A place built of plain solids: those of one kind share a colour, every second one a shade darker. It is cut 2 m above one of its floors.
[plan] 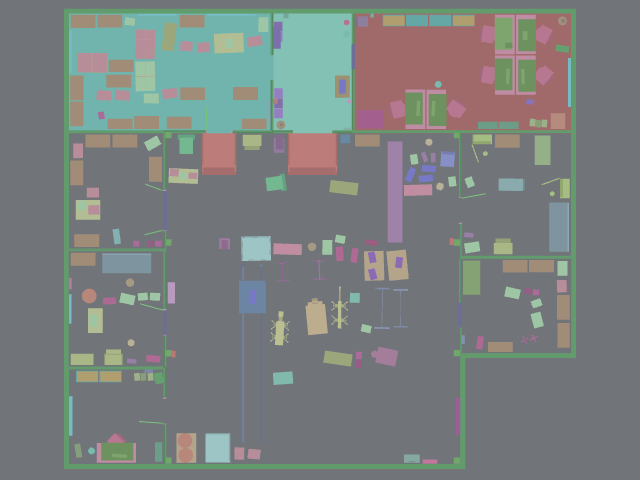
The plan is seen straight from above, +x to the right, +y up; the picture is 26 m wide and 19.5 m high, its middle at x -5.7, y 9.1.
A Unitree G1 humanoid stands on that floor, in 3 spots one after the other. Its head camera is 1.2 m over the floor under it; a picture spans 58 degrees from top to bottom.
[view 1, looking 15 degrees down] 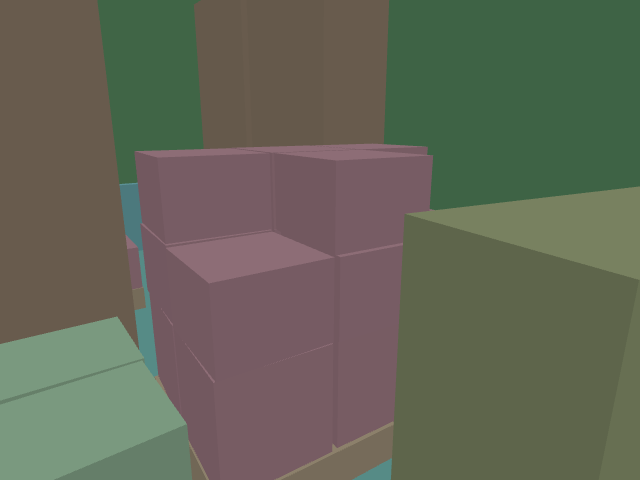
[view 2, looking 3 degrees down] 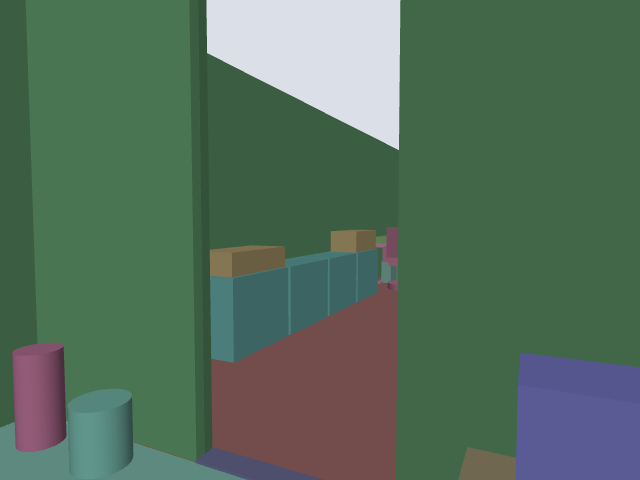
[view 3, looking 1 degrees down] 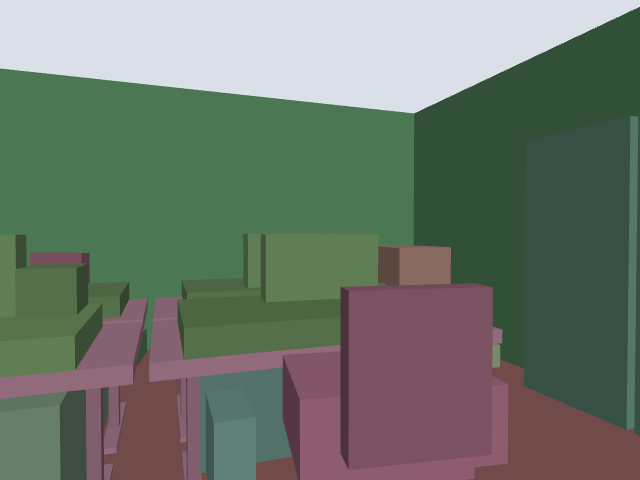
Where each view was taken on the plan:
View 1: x -11.45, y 16.10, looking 145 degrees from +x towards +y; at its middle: carton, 1.34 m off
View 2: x -6.00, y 15.60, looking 26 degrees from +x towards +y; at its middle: wall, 6.17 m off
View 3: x -0.25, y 16.55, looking -20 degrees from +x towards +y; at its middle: desk_load_drowned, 2.25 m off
